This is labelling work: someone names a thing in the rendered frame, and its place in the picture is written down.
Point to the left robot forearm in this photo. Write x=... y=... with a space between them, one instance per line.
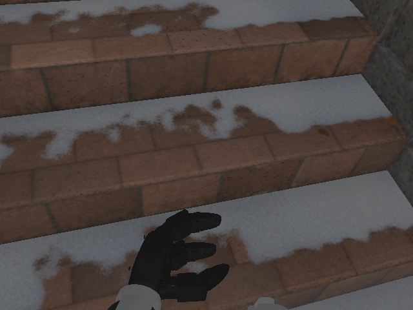
x=136 y=297

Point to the right robot shin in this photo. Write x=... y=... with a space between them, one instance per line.
x=264 y=300

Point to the left robot hand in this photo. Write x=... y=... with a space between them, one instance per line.
x=159 y=255

